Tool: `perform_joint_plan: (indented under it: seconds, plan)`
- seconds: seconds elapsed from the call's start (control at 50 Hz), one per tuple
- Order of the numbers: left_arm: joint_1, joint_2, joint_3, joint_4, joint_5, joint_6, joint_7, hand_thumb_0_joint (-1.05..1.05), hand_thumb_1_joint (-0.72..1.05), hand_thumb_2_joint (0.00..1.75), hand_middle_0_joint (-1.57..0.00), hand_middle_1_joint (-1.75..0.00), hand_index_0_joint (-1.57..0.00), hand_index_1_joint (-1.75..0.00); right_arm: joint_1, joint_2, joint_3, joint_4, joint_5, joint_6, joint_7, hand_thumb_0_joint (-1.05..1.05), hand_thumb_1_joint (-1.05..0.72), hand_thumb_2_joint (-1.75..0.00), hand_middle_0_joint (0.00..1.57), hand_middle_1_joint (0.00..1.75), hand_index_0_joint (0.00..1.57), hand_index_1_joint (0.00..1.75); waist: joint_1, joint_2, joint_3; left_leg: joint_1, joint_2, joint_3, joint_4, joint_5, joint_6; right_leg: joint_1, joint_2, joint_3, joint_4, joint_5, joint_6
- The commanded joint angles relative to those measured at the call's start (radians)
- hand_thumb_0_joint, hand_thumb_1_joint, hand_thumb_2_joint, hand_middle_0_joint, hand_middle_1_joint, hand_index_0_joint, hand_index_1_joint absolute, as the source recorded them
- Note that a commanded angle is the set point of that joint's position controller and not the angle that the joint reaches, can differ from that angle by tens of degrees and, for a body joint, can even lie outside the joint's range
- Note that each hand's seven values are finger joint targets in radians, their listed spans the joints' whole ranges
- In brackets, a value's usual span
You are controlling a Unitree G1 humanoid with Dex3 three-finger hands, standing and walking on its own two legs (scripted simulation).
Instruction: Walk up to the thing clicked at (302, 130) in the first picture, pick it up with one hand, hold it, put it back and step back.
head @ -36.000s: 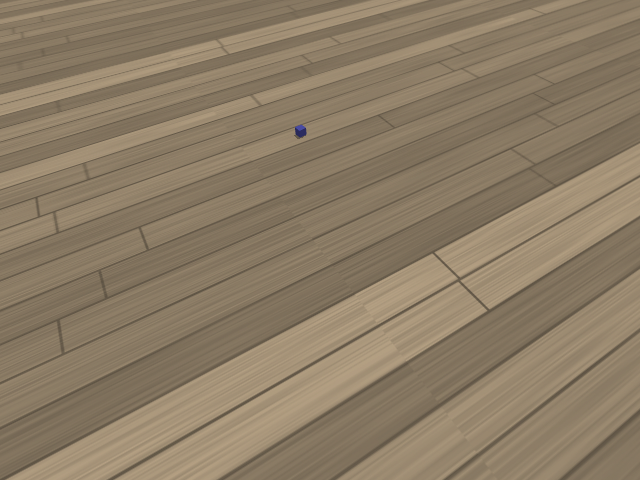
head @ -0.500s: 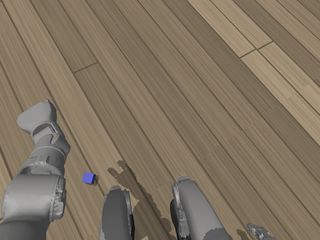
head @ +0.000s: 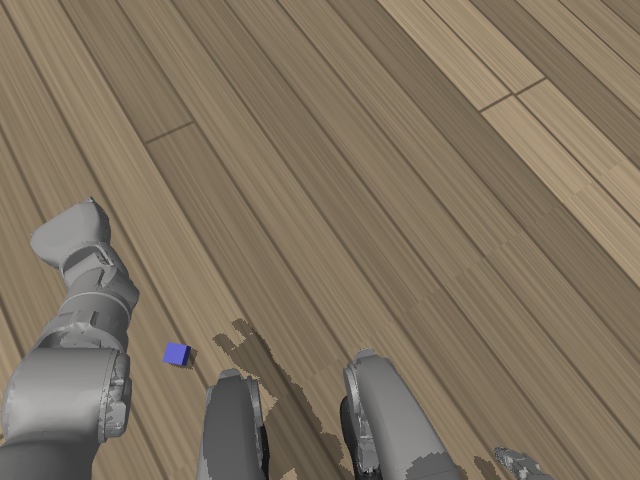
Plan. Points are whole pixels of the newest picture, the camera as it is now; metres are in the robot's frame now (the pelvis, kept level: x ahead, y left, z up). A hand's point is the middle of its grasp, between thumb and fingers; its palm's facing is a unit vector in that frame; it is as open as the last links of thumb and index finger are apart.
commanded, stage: go down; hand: left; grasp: from above
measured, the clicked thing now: (177, 354) +0.34 +0.28 -0.56
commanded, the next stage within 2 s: none
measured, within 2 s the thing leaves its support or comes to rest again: neither
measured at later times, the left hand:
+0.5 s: hand (99, 259) +0.43 +0.27 -0.12, palm faces -0.33 -0.23 -0.92, open 11.3 cm
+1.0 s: hand (103, 256) +0.44 +0.27 -0.12, palm faces -0.33 -0.23 -0.92, open 11.6 cm
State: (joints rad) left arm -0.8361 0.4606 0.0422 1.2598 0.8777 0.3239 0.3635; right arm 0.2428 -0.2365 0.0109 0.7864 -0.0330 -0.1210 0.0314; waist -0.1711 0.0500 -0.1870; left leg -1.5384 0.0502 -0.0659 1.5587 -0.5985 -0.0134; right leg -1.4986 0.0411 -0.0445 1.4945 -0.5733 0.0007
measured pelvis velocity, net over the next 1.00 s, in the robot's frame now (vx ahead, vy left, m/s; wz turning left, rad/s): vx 0.00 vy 0.00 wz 0.00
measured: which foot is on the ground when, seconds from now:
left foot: down 0.00-1.00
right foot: down 0.00-1.00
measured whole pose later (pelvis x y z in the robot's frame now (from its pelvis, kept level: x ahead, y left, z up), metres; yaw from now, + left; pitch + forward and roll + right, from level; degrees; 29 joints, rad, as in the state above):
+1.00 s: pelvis +0.00 +0.00 +0.00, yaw +0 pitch +33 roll -4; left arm -0.85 0.45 0.04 1.29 0.87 0.34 0.38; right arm 0.25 -0.24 0.01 0.79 -0.04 -0.13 0.04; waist -0.17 0.05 -0.20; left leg -1.54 0.05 -0.07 1.56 -0.60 -0.01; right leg -1.50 0.04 -0.04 1.50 -0.58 0.00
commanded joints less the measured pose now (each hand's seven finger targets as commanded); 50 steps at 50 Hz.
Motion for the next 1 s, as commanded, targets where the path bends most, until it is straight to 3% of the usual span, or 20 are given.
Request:
perform_joint_plan:
  seconds: [0.0, 0.06, 0.14, 0.18, 0.26, 0.28, 0.3, 0.4, 0.44, 0.48, 0.56, 0.58, 0.66, 0.7, 0.74, 0.78, 0.84, 0.88, 0.94, 0.98]
  plan:
    - [-0.386, 0.235, 0.000, -0.163, 0.022, 0.014, 0.035, 0.00, -0.06, 0.52, -0.42, -0.77, -0.47, -0.72, 0.173, -0.180, -0.062, -0.033, 0.009, -0.019, -0.019, 0.00, -0.90, -0.90, 0.20, 0.30, 0.20, 0.30, -0.021, 0.140, -0.590, 0.434, -0.018, 0.041, -0.198, 0.247, 0.032, 0.356, 0.018, -0.011, -0.220, 0.255, -0.039]
    - [-0.343, 0.217, -0.003, -0.125, 0.013, 0.017, 0.033, 0.00, -0.07, 0.53, -0.44, -0.74, -0.47, -0.70, 0.172, -0.177, -0.058, -0.023, 0.010, -0.021, -0.023, 0.00, -0.90, -0.90, 0.20, 0.30, 0.20, 0.30, -0.011, 0.126, -0.564, 0.448, -0.017, 0.031, -0.209, 0.273, 0.028, 0.338, 0.016, -0.016, -0.219, 0.262, -0.043]
    - [-0.329, 0.167, -0.030, -0.077, 0.016, 0.018, 0.024, 0.00, -0.07, 0.52, -0.45, -0.73, -0.48, -0.69, 0.174, -0.172, -0.054, -0.016, 0.008, -0.024, -0.018, 0.00, -0.90, -0.90, 0.20, 0.30, 0.20, 0.30, -0.028, 0.122, -0.496, 0.430, -0.016, 0.031, -0.202, 0.303, 0.026, 0.309, 0.016, -0.022, -0.214, 0.280, -0.045]
    - [-0.351, 0.183, -0.018, -0.060, 0.016, 0.007, 0.032, 0.00, -0.05, 0.51, -0.45, -0.74, -0.49, -0.70, 0.174, -0.171, -0.054, -0.022, 0.005, -0.026, -0.020, 0.00, -0.90, -0.90, 0.20, 0.30, 0.20, 0.30, -0.031, 0.108, -0.456, 0.369, -0.020, 0.035, -0.196, 0.255, 0.029, 0.301, 0.017, -0.018, -0.209, 0.255, -0.043]
    - [-0.336, 0.179, -0.016, -0.068, 0.028, -0.004, 0.044, 0.00, -0.07, 0.52, -0.42, -0.78, -0.47, -0.73, 0.168, -0.171, -0.053, -0.036, 0.003, -0.028, -0.013, 0.00, -0.90, -0.90, 0.20, 0.30, 0.20, 0.30, -0.015, 0.121, -0.474, 0.339, -0.027, 0.048, -0.192, 0.220, 0.029, 0.312, 0.018, -0.011, -0.204, 0.230, -0.043]
    - [-0.330, 0.211, -0.003, -0.084, 0.035, -0.004, 0.050, 0.00, -0.06, 0.52, -0.43, -0.77, -0.48, -0.72, 0.166, -0.178, -0.058, -0.046, 0.006, -0.026, -0.012, 0.00, -0.90, -0.90, 0.20, 0.30, 0.20, 0.30, 0.002, 0.112, -0.509, 0.350, -0.027, 0.048, -0.201, 0.214, 0.030, 0.343, 0.021, -0.010, -0.207, 0.227, -0.042]
    - [-0.339, 0.219, 0.000, -0.095, 0.039, -0.002, 0.054, 0.00, -0.08, 0.53, -0.42, -0.77, -0.46, -0.73, 0.165, -0.174, -0.058, -0.047, 0.008, -0.023, -0.012, 0.00, -0.90, -0.90, 0.20, 0.30, 0.20, 0.30, 0.000, 0.112, -0.527, 0.356, -0.028, 0.052, -0.198, 0.217, 0.032, 0.357, 0.021, -0.006, -0.211, 0.237, -0.041]
    - [-0.367, 0.236, 0.019, -0.184, 0.032, 0.009, 0.064, 0.00, -0.09, 0.54, -0.41, -0.78, -0.44, -0.74, 0.175, -0.182, -0.066, -0.039, 0.005, -0.021, -0.006, 0.00, -0.90, -0.90, 0.20, 0.30, 0.20, 0.30, 0.002, 0.158, -0.630, 0.460, -0.018, 0.036, -0.176, 0.369, 0.027, 0.354, 0.022, -0.018, -0.176, 0.346, -0.045]
    - [-0.348, 0.189, -0.001, -0.135, 0.023, 0.017, 0.061, 0.00, -0.11, 0.55, -0.40, -0.79, -0.44, -0.75, 0.177, -0.177, -0.060, -0.026, 0.001, -0.022, -0.004, 0.00, -0.90, -0.90, 0.20, 0.30, 0.20, 0.30, -0.022, 0.152, -0.553, 0.428, -0.017, 0.029, -0.184, 0.341, 0.023, 0.313, 0.018, -0.021, -0.177, 0.320, -0.047]
    - [-0.397, 0.242, 0.020, -0.181, 0.017, 0.015, 0.063, 0.00, -0.10, 0.55, -0.41, -0.79, -0.44, -0.74, 0.179, -0.184, -0.065, -0.028, 0.002, -0.022, -0.005, 0.00, -0.90, -0.90, 0.20, 0.30, 0.20, 0.30, -0.003, 0.168, -0.605, 0.471, -0.013, 0.023, -0.191, 0.335, 0.021, 0.315, 0.018, -0.020, -0.179, 0.302, -0.046]
    - [-0.390, 0.179, -0.015, -0.155, 0.013, 0.025, 0.049, 0.00, -0.09, 0.55, -0.41, -0.77, -0.44, -0.73, 0.176, -0.186, -0.067, -0.021, 0.006, -0.023, -0.006, 0.00, -0.90, -0.90, 0.20, 0.30, 0.20, 0.30, -0.017, 0.177, -0.601, 0.511, -0.012, 0.016, -0.200, 0.346, 0.016, 0.295, 0.021, -0.026, -0.185, 0.288, -0.051]
    - [-0.363, 0.163, -0.022, -0.112, 0.013, 0.028, 0.048, 0.00, -0.11, 0.56, -0.40, -0.77, -0.43, -0.73, 0.173, -0.181, -0.064, -0.016, 0.006, -0.022, -0.007, 0.00, -0.90, -0.90, 0.20, 0.30, 0.20, 0.30, -0.025, 0.155, -0.554, 0.480, -0.013, 0.019, -0.201, 0.325, 0.020, 0.291, 0.022, -0.027, -0.195, 0.278, -0.049]
    - [-0.359, 0.183, -0.012, -0.088, 0.011, 0.018, 0.047, 0.00, -0.12, 0.57, -0.39, -0.81, -0.43, -0.76, 0.165, -0.178, -0.059, -0.020, 0.003, -0.026, -0.011, 0.00, -0.90, -0.90, 0.20, 0.30, 0.20, 0.30, -0.017, 0.133, -0.498, 0.417, -0.017, 0.017, -0.203, 0.242, 0.021, 0.268, 0.018, -0.025, -0.194, 0.221, -0.048]
    - [-0.375, 0.203, -0.007, -0.101, 0.019, 0.016, 0.049, 0.00, -0.12, 0.57, -0.40, -0.79, -0.43, -0.75, 0.164, -0.185, -0.057, -0.029, 0.005, -0.025, -0.010, 0.00, -0.90, -0.90, 0.20, 0.30, 0.20, 0.30, -0.012, 0.129, -0.546, 0.418, -0.018, 0.025, -0.194, 0.255, 0.022, 0.298, 0.019, -0.022, -0.185, 0.240, -0.048]
    - [-0.353, 0.172, -0.019, -0.082, 0.022, 0.016, 0.049, 0.00, -0.11, 0.56, -0.40, -0.79, -0.44, -0.75, 0.170, -0.174, -0.053, -0.032, 0.005, -0.026, -0.007, 0.00, -0.90, -0.90, 0.20, 0.30, 0.20, 0.30, -0.022, 0.109, -0.515, 0.373, -0.024, 0.037, -0.188, 0.248, 0.029, 0.319, 0.019, -0.017, -0.198, 0.253, -0.042]
    - [-0.363, 0.211, 0.002, -0.092, 0.020, 0.017, 0.058, 0.00, -0.13, 0.58, -0.38, -0.80, -0.42, -0.76, 0.168, -0.179, -0.054, -0.035, 0.005, -0.025, -0.009, 0.00, -0.90, -0.90, 0.20, 0.30, 0.20, 0.30, -0.007, 0.118, -0.522, 0.379, -0.023, 0.036, -0.201, 0.236, 0.025, 0.321, 0.019, -0.016, -0.198, 0.240, -0.044]
    - [-0.381, 0.202, -0.002, -0.093, 0.023, 0.018, 0.057, 0.00, -0.14, 0.58, -0.38, -0.81, -0.42, -0.77, 0.169, -0.178, -0.054, -0.033, 0.002, -0.028, -0.006, 0.00, -0.90, -0.90, 0.20, 0.30, 0.20, 0.30, -0.019, 0.130, -0.547, 0.382, -0.021, 0.039, -0.177, 0.268, 0.027, 0.319, 0.020, -0.015, -0.181, 0.269, -0.044]
    - [-0.363, 0.228, 0.015, -0.114, 0.023, 0.021, 0.060, 0.00, -0.14, 0.59, -0.38, -0.81, -0.41, -0.77, 0.171, -0.183, -0.055, -0.032, 0.002, -0.028, -0.005, 0.00, -0.90, -0.90, 0.20, 0.30, 0.20, 0.30, 0.002, 0.151, -0.576, 0.410, -0.021, 0.034, -0.181, 0.299, 0.022, 0.314, 0.018, -0.017, -0.170, 0.282, -0.048]
    - [-0.357, 0.182, -0.006, -0.112, 0.019, 0.023, 0.056, 0.00, -0.14, 0.58, -0.39, -0.80, -0.42, -0.76, 0.173, -0.175, -0.061, -0.035, 0.003, -0.027, 0.000, 0.00, -0.90, -0.90, 0.20, 0.30, 0.20, 0.30, -0.015, 0.129, -0.564, 0.410, -0.019, 0.032, -0.182, 0.298, 0.026, 0.324, 0.021, -0.021, -0.183, 0.286, -0.044]
    - [-0.361, 0.213, 0.007, -0.105, 0.016, 0.023, 0.053, 0.00, -0.14, 0.58, -0.38, -0.82, -0.41, -0.77, 0.174, -0.177, -0.053, -0.028, 0.001, -0.027, 0.000, 0.00, -0.90, -0.90, 0.20, 0.30, 0.20, 0.30, -0.020, 0.124, -0.550, 0.358, -0.022, 0.042, -0.164, 0.287, 0.031, 0.333, 0.018, -0.013, -0.176, 0.298, -0.041]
